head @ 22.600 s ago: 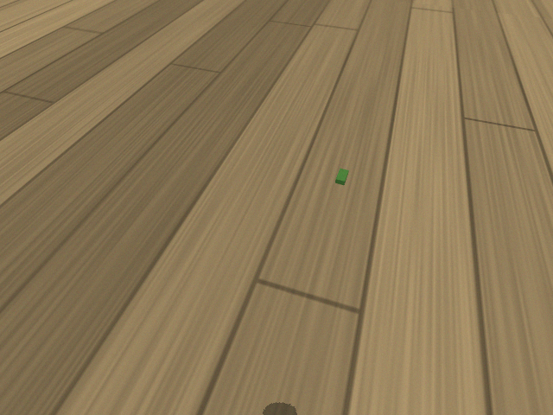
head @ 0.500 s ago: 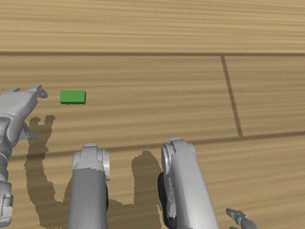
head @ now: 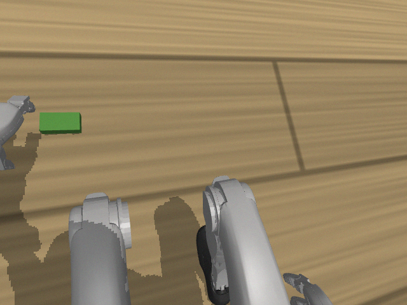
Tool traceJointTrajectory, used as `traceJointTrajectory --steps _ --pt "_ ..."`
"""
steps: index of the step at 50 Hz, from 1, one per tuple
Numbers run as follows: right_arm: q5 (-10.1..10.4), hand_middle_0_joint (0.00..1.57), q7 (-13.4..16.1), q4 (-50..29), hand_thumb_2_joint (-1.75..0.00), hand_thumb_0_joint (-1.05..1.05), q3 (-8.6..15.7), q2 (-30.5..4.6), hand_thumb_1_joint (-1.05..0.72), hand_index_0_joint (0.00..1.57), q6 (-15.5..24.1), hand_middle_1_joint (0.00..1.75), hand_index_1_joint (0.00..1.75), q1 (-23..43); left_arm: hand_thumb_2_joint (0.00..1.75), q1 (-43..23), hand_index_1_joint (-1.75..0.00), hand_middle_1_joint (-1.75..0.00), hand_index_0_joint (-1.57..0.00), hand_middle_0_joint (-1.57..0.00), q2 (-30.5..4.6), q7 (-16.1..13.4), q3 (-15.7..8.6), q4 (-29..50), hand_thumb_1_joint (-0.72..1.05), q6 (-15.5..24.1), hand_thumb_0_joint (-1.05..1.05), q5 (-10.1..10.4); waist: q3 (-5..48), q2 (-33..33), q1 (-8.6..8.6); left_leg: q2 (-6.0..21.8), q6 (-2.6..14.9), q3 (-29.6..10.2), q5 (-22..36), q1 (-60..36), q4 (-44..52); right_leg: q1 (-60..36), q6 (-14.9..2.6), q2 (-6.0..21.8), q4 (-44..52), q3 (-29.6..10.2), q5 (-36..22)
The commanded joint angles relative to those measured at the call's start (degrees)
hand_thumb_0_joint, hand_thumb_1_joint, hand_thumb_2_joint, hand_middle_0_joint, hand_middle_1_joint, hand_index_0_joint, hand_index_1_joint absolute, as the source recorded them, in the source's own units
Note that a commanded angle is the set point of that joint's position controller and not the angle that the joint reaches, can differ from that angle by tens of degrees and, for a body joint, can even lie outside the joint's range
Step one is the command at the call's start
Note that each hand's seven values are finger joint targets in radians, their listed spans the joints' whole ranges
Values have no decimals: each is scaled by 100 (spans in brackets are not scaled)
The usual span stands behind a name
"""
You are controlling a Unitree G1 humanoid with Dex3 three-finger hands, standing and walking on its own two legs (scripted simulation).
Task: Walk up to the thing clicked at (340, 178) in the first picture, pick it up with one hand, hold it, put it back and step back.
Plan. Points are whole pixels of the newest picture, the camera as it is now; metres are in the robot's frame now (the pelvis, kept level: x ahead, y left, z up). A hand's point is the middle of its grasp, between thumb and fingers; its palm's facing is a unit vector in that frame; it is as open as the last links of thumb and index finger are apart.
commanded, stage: rise first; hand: left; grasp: from above
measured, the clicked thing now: (61, 123) +0.54 +0.26 -0.32
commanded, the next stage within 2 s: none
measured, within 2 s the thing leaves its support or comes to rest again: neither
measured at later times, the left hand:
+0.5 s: hand (18, 132) +0.47 +0.30 -0.19, palm faces -0.48 -0.05 -0.88, open 12.8 cm
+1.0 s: hand (24, 130) +0.48 +0.30 -0.20, palm faces -0.46 -0.04 -0.88, open 12.5 cm
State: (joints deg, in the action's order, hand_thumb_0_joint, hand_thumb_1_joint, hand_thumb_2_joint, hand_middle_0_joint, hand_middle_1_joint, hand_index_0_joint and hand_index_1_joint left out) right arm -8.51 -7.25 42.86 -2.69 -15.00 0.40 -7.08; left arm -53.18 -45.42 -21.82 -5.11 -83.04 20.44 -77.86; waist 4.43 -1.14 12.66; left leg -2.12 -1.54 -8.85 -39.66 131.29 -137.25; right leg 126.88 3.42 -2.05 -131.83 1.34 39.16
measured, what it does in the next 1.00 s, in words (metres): stands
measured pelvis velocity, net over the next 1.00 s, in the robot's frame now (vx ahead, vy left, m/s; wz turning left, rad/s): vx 0.00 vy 0.00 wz -0.05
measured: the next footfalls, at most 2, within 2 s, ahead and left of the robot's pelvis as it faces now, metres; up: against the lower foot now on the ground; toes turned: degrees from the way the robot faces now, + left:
none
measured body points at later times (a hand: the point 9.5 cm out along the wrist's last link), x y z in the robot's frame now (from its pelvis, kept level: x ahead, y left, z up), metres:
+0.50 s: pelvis +0.01 +0.00 -0.01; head +0.26 +0.07 +0.35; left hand +0.49 +0.30 -0.14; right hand +0.06 -0.28 -0.11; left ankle +0.08 +0.13 -0.30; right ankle +0.10 -0.14 -0.30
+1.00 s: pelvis +0.00 +0.00 -0.02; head +0.26 +0.08 +0.34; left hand +0.50 +0.30 -0.15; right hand +0.05 -0.27 -0.11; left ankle +0.07 +0.13 -0.30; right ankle +0.10 -0.14 -0.30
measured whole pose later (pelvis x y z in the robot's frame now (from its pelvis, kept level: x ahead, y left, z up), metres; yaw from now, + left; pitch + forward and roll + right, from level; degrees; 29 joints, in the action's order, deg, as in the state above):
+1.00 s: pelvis +0.00 +0.00 -0.02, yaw -3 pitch +33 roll -10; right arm -10.5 -8.1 40.9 -7.8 -16.1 1.1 -7.4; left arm -58.1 -50.3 -24.0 -5.6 -87.9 16.9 -76.6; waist -0.1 -2.3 16.8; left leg -1.7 -1.9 -11.1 -40.9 134.4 -141.7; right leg 129.9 4.1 -3.1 -134.6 3.0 39.0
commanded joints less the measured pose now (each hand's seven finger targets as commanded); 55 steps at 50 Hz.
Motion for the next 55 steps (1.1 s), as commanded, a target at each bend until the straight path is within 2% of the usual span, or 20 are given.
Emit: traceJointTrajectory --steps 1,6,11,15,16,18,20,21,26,28,30,32,35,41,42,48,50,53,54,55 --pt "-106 20 49 -62 -90 0 408 -1464 -90 20 42 30 30 -1078 81 -1865 -71 -70 -30 -31 -1495 -356 -277 691 -28 -69 0 115 3581 1747 29 40 286 610 915 -3081 1478 -1397 -514 -74 1164 787 -998" --pt "-103 20 44 -90 -90 0 370 -1467 -90 20 42 30 30 -1084 82 -1875 -73 -72 -29 -30 -1614 -399 -326 684 -29 -234 0 176 3699 1884 6 43 283 611 1000 -3041 1415 -1415 -523 -102 1073 791 -1097" --pt "-115 20 34 -95 -90 0 342 -1489 -90 20 33 30 30 -1147 82 -1868 -73 -73 -29 -30 -1541 -310 -275 689 -29 -331 0 271 3676 1902 120 64 271 561 1198 -3086 1354 -1405 -513 -92 1014 806 -1278" --pt "-127 20 23 -112 -90 0 282 -1475 -90 20 0 30 30 -1208 81 -1852 -72 -71 -30 -31 -1769 -254 -388 817 -28 -302 0 312 3786 1779 102 53 320 611 1247 -2867 1197 -1762 -478 -107 1054 753 -1395" --pt "-126 20 21 -119 -90 0 266 -1469 -90 20 -11 30 30 -1197 81 -1816 -72 -72 -30 -31 -1772 -249 -394 820 -28 -284 0 314 3829 1859 68 56 297 604 1314 -2925 1208 -1742 -491 -121 1023 758 -1425" --pt "-121 20 12 -127 -90 0 278 -1477 -90 20 -21 30 30 -1205 81 -1811 -75 -74 -29 -29 -1640 -202 -309 779 -29 -267 0 357 3756 1806 150 72 303 573 1354 -2930 1160 -1679 -485 -130 1024 781 -1461" --pt "-144 20 -4 -123 -90 0 228 -1494 -90 20 -34 30 30 -1243 81 -1742 -73 -73 -30 -30 -1747 -211 -357 642 -29 -235 0 343 3678 1711 179 58 317 573 1383 -2762 1120 -1813 -471 -132 1008 781 -1522" --pt "-137 20 -1 -119 -90 0 217 -1506 -90 20 -39 30 30 -1220 82 -1792 -74 -73 -29 -30 -1826 -218 -399 746 -29 -219 0 353 3681 1777 128 69 303 567 1412 -2830 1137 -1780 -480 -128 988 786 -1519" --pt "-165 20 -21 -149 -90 0 154 -1534 -90 20 -75 30 30 -1203 81 -1794 -75 -74 -29 -30 -1755 -278 -328 556 -28 -149 0 326 3527 1825 178 61 291 549 1320 -2777 1134 -1674 -496 -152 982 833 -1446" --pt "-198 20 -23 -144 -90 0 131 -1571 -90 20 -63 30 30 -1251 81 -1915 -75 -75 -29 -29 -1759 -296 -318 541 -29 -146 0 298 3478 1817 290 75 295 540 1300 -2811 1086 -1642 -478 -151 987 844 -1438" --pt "-189 20 -18 -150 -90 0 123 -1602 -90 20 -54 30 30 -1193 81 -1999 -76 -76 -28 -28 -1908 -340 -358 539 -29 -138 0 288 3511 1853 272 84 300 528 1208 -2749 1054 -1607 -480 -163 961 859 -1383" --pt "-196 20 -26 -143 -90 0 110 -1585 -90 20 -27 30 30 -1202 88 -1907 -76 -73 -26 -29 -1820 -373 -316 485 -35 -161 0 296 3437 1868 257 91 292 531 1236 -2787 1053 -1597 -483 -158 959 852 -1400" --pt "-221 20 -34 -154 -90 0 71 -1607 -90 20 -10 30 30 -1228 79 -2102 -74 -74 -31 -32 -1914 -436 -341 587 -26 -168 0 254 3564 2085 339 100 265 515 1315 -2853 1067 -1637 -486 -160 900 891 -1474" --pt "-230 20 -32 -156 -90 0 15 -1634 -90 20 41 30 30 -1209 77 -2092 -74 -75 -33 -32 -1931 -445 -271 300 -24 -267 0 218 3263 2004 410 94 288 504 1054 -2634 1051 -1531 -491 -170 924 904 -1288" --pt "-227 20 -25 -168 -90 0 24 -1654 -90 20 40 30 30 -1181 77 -2156 -74 -74 -33 -32 -1990 -455 -309 423 -24 -272 0 240 3387 2059 342 98 279 511 1070 -2732 1067 -1528 -496 -172 936 909 -1286" --pt "-220 20 -18 -177 -90 0 -24 -1671 -90 20 51 30 30 -1182 78 -2172 -75 -75 -32 -31 -1905 -402 -181 271 -25 -343 0 246 3313 2052 465 98 270 466 1062 -2709 1063 -1474 -495 -177 927 941 -1308" --pt "-212 20 -17 -197 -90 0 -49 -1703 -90 20 66 30 30 -1216 77 -2279 -73 -74 -33 -33 -1942 -391 -180 278 -24 -329 0 280 3257 2080 527 104 257 428 1110 -2744 1078 -1449 -498 -161 908 957 -1341" --pt "-192 20 -13 -199 -90 0 -89 -1714 -90 20 84 30 30 -1211 76 -2180 -73 -73 -34 -33 -2004 -377 -161 143 -23 -324 0 249 3218 2053 502 113 267 431 1201 -2730 1005 -1520 -488 -161 902 945 -1440" --pt "-219 20 -22 -208 -90 0 -112 -1721 -90 20 85 30 30 -1254 76 -2252 -73 -73 -33 -33 -2000 -370 -144 228 -23 -300 0 237 3308 2062 577 115 261 417 1262 -2786 1020 -1608 -481 -173 913 960 -1493" --pt "-203 20 -19 -203 -90 0 -125 -1748 -90 20 81 30 30 -1250 77 -2356 -73 -73 -33 -33 -2135 -386 -205 300 -23 -273 0 252 3383 2165 533 111 261 419 1282 -2766 1022 -1635 -484 -169 900 958 -1524"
